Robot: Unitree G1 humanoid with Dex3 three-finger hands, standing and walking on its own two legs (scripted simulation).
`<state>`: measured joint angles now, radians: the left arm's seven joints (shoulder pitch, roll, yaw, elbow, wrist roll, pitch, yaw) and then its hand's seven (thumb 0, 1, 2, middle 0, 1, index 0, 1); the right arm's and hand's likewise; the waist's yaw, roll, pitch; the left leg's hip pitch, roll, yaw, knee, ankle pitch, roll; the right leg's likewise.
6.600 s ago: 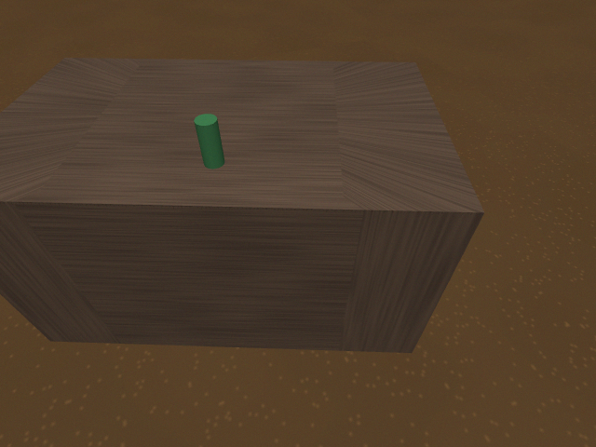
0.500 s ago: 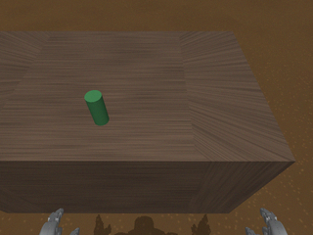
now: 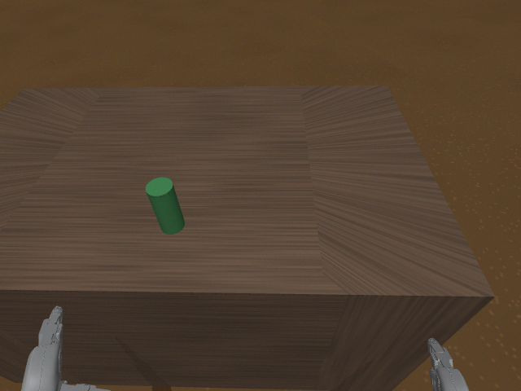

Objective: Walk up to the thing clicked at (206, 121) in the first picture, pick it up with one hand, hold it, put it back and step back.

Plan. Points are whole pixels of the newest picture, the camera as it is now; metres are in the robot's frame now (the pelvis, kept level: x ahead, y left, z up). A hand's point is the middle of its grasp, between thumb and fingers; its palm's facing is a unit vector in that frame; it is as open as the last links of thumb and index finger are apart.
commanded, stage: rise first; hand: left
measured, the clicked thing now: (166, 207) +0.48 +0.23 -0.02
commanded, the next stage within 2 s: go down in 1.02 s
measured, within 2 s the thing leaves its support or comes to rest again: neither
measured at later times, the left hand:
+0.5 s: hand (66, 359) +0.17 +0.28 +0.03, palm faces +0.36 -0.83 -0.41, open 17.6 cm
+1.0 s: hand (46, 347) +0.18 +0.29 +0.07, palm faces +0.39 -0.81 -0.43, open 17.6 cm
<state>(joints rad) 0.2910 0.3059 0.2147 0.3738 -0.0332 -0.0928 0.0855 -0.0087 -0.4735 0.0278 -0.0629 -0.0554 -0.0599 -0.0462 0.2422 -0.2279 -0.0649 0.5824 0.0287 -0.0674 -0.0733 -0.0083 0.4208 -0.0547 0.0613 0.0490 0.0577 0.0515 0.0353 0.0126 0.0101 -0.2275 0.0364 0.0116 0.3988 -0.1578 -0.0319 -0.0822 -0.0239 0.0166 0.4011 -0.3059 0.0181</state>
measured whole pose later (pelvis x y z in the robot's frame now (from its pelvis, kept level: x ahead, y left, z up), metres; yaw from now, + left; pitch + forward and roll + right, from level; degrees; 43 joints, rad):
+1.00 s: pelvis -0.01 +0.00 +0.00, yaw +1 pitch -3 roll +1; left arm 0.41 0.34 0.33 0.01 -0.04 -0.22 0.04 -0.02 -0.59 0.04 -0.07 -0.06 -0.06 -0.06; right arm 0.25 -0.23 -0.12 0.61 0.02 -0.08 -0.06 -0.01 0.47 -0.06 0.06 0.05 0.06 0.05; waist 0.05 0.03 0.04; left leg -0.18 0.03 0.00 0.38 -0.14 -0.03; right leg -0.04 -0.03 0.00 0.40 -0.30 0.01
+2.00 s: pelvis +0.00 +0.02 -0.01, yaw +0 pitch +3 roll -1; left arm -0.15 0.52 0.57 0.60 -0.24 -0.21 -0.43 -0.02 -0.51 0.07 -0.04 -0.04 -0.03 -0.04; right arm 0.20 -0.22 -0.05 0.73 0.02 -0.13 -0.11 -0.01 0.49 -0.06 0.06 0.05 0.06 0.05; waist 0.02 -0.01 -0.04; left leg -0.38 0.03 0.01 0.54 -0.21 -0.01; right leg -0.20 -0.03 0.01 0.49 -0.34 0.04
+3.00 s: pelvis -0.01 +0.02 -0.03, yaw +0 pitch +11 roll -2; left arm -0.50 0.79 0.65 1.03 -0.23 -0.18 -0.62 -0.02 -0.57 0.09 -0.04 -0.06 -0.04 -0.06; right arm 0.19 -0.22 0.04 0.69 0.00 -0.22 -0.14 -0.01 0.51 -0.06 0.06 0.05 0.06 0.05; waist -0.06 -0.02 -0.12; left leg -0.63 0.05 -0.01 0.72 -0.28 0.00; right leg -0.44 -0.01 0.00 0.64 -0.39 0.05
